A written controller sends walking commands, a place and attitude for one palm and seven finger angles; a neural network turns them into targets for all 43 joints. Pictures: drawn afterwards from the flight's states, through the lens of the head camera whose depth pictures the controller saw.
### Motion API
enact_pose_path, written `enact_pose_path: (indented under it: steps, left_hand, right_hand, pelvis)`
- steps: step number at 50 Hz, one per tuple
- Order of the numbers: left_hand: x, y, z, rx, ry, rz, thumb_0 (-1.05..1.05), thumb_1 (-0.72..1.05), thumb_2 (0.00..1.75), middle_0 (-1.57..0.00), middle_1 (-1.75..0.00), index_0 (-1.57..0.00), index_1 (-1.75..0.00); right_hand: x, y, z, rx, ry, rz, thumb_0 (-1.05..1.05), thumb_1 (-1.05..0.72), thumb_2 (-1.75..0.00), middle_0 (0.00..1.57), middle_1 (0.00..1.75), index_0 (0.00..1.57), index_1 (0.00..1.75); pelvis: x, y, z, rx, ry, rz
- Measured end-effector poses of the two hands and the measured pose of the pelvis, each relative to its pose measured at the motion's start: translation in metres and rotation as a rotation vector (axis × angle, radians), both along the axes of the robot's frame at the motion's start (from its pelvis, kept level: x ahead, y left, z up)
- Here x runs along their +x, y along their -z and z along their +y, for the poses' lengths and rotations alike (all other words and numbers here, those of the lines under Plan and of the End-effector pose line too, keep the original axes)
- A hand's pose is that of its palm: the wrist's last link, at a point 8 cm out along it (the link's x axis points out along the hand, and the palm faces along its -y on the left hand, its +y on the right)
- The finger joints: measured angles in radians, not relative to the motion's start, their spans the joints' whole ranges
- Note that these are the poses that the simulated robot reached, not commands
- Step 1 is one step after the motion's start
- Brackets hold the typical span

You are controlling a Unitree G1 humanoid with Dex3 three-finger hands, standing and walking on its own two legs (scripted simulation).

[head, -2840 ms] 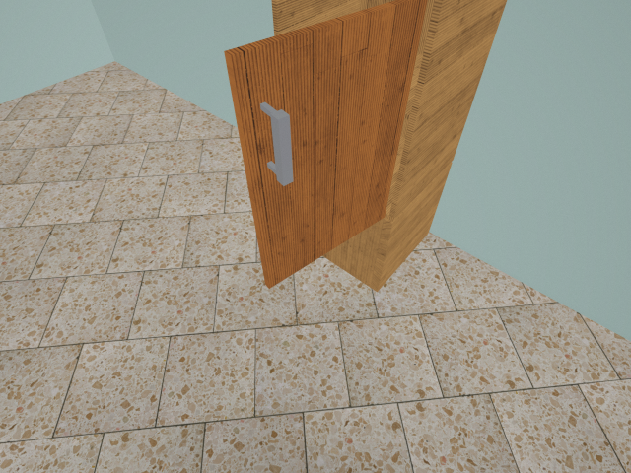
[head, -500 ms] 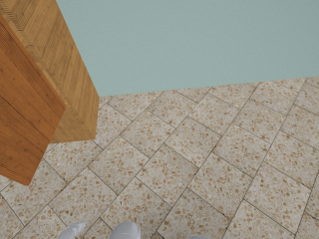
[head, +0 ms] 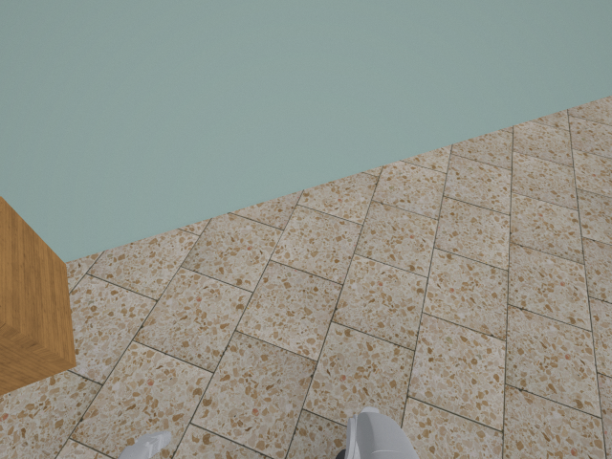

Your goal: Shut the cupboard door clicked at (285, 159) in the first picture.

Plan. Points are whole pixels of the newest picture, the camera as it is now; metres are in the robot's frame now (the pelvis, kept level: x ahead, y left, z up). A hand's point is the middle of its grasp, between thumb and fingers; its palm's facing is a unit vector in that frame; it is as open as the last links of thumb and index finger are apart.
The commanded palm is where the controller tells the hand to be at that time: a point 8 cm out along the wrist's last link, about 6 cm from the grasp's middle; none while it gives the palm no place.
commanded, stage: walk to a spot facing it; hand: left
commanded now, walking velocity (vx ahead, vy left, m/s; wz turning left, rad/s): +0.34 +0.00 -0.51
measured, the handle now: out of the picture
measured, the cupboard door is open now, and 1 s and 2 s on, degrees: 78 78 78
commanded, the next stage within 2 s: turn to face it in 0.66 s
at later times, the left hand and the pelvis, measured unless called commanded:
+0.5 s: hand (244, 374) +0.26 +0.10 -0.16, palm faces -0.11 -0.97 -0.23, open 7.3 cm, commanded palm none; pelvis +0.22 -0.08 +0.00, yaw -10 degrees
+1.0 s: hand (286, 225) +0.56 +0.06 -0.17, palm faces -0.22 -0.95 -0.22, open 7.3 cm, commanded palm none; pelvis +0.45 -0.11 +0.00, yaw -13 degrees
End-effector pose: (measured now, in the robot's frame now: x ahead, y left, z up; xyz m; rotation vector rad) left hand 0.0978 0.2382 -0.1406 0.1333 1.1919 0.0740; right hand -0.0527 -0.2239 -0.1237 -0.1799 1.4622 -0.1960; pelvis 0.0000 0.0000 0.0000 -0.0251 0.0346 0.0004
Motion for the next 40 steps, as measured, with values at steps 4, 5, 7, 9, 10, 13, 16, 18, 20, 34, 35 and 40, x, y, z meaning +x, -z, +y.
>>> enact_pose_path:
  steps: [4, 5, 7, 9, 10, 13, 16, 18, 20, 34, 35, 40]
  left_hand:
    - [0.085, 0.003, -0.030, 0.003, 0.110, -0.051, 0.01, 0.91, 0.90, -0.20, -0.30, -0.19, -0.29]
    - [0.105, 0.004, -0.038, 0.007, 0.133, -0.070, 0.01, 0.91, 0.90, -0.20, -0.30, -0.19, -0.29]
    - [0.143, 0.008, -0.055, 0.018, 0.161, -0.122, 0.01, 0.91, 0.90, -0.20, -0.30, -0.19, -0.29]
    - [0.166, 0.011, -0.066, 0.033, 0.159, -0.165, 0.01, 0.91, 0.90, -0.20, -0.30, -0.19, -0.29]
    - [0.172, 0.010, -0.071, 0.040, 0.158, -0.164, 0.00, 0.91, 0.90, -0.20, -0.30, -0.20, -0.29]
    - [0.174, 0.005, -0.080, 0.059, 0.159, -0.100, 0.00, 0.91, 0.90, -0.20, -0.30, -0.20, -0.29]
    - [0.167, -0.001, -0.087, 0.071, 0.152, -0.014, 0.00, 0.92, 0.90, -0.20, -0.30, -0.20, -0.29]
    - [0.166, -0.007, -0.083, 0.093, 0.126, 0.020, -0.01, 0.94, 0.90, -0.20, -0.30, -0.20, -0.29]
    - [0.164, -0.011, -0.081, 0.102, 0.113, 0.057, -0.01, 0.95, 0.90, -0.20, -0.30, -0.20, -0.29]
    - [0.163, 0.002, -0.100, 0.046, 0.006, 0.383, 0.00, 0.92, 0.90, -0.20, -0.30, -0.20, -0.29]
    - [0.169, 0.006, -0.101, 0.040, 0.007, 0.409, 0.00, 0.91, 0.90, -0.20, -0.30, -0.20, -0.29]
    - [0.238, 0.016, -0.100, 0.032, 0.086, 0.425, 0.01, 0.91, 0.90, -0.20, -0.30, -0.20, -0.29]
  right_hand:
    - [-0.022, 0.008, 0.000, 0.031, 0.113, 0.130, 0.00, -0.91, -0.90, 0.20, 0.29, 0.20, 0.30]
    - [-0.024, 0.011, -0.001, 0.040, 0.137, 0.161, 0.00, -0.91, -0.90, 0.20, 0.29, 0.20, 0.30]
    - [-0.023, 0.019, -0.007, 0.063, 0.176, 0.217, 0.00, -0.91, -0.90, 0.20, 0.29, 0.20, 0.30]
    - [-0.008, 0.029, -0.018, 0.079, 0.204, 0.241, 0.01, -0.91, -0.90, 0.20, 0.30, 0.20, 0.30]
    - [0.007, 0.032, -0.024, 0.078, 0.210, 0.229, 0.01, -0.91, -0.90, 0.20, 0.30, 0.20, 0.30]
    - [0.073, 0.033, -0.047, 0.061, 0.203, 0.108, 0.01, -0.91, -0.90, 0.20, 0.29, 0.20, 0.30]
    - [0.150, 0.028, -0.068, 0.046, 0.181, -0.055, 0.01, -0.91, -0.90, 0.20, 0.29, 0.20, 0.30]
    - [0.198, 0.023, -0.078, 0.043, 0.160, -0.148, 0.01, -0.91, -0.90, 0.20, 0.29, 0.20, 0.30]
    - [0.243, 0.019, -0.086, 0.043, 0.141, -0.223, 0.01, -0.91, -0.90, 0.19, 0.29, 0.20, 0.30]
    - [0.492, 0.007, -0.092, 0.056, 0.024, -0.450, 0.00, -0.91, -0.90, 0.19, 0.29, 0.20, 0.30]
    - [0.505, 0.008, -0.091, 0.048, 0.027, -0.463, 0.00, -0.91, -0.90, 0.19, 0.29, 0.20, 0.30]
    - [0.512, 0.012, -0.093, 0.004, 0.111, -0.453, 0.00, -0.91, -0.90, 0.20, 0.29, 0.20, 0.30]
  pelvis:
    - [0.038, 0.010, -0.014, 0.011, 0.049, -0.004]
    - [0.048, 0.014, -0.019, 0.011, 0.059, -0.006]
    - [0.072, 0.025, -0.033, 0.023, 0.074, -0.017]
    - [0.090, 0.033, -0.045, 0.034, 0.092, -0.024]
    - [0.097, 0.031, -0.049, 0.032, 0.098, -0.030]
    - [0.118, 0.020, -0.060, 0.032, 0.116, -0.034]
    - [0.142, 0.008, -0.068, 0.039, 0.141, -0.019]
    - [0.159, 0.003, -0.073, 0.041, 0.154, -0.011]
    - [0.177, 0.000, -0.077, 0.041, 0.165, -0.007]
    - [0.325, 0.010, -0.082, 0.039, 0.220, -0.026]
    - [0.337, 0.014, -0.081, 0.038, 0.228, -0.028]
    - [0.385, 0.017, -0.081, 0.036, 0.302, -0.037]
